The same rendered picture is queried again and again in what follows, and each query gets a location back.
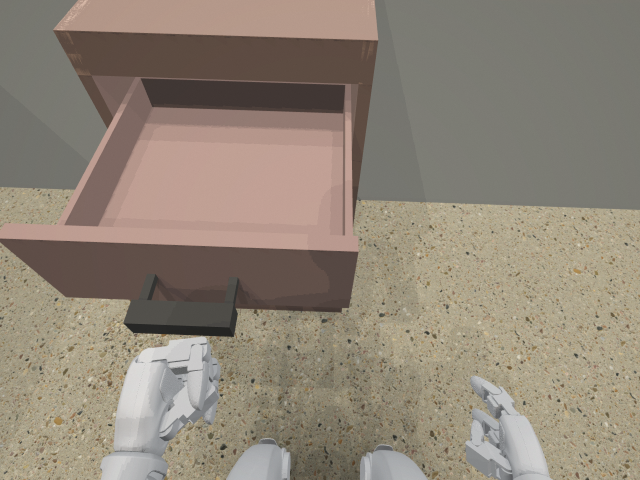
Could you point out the left robot forearm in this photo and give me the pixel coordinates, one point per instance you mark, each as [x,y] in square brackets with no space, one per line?
[126,465]

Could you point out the robot left hand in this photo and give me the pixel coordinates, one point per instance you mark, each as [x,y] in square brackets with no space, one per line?
[183,373]

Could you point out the drawer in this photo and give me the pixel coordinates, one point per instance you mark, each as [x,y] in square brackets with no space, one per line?
[199,180]

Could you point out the left robot thigh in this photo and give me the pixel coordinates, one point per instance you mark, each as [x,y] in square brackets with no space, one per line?
[262,462]

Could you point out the cabinet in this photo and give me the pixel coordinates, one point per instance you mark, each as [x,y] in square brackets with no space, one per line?
[110,42]

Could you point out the robot right hand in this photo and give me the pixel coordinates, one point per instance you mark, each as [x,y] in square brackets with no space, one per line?
[513,448]

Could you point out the handle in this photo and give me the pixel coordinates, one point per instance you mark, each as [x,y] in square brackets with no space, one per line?
[182,318]

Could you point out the robot right shin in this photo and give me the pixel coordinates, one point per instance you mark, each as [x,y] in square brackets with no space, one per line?
[383,447]

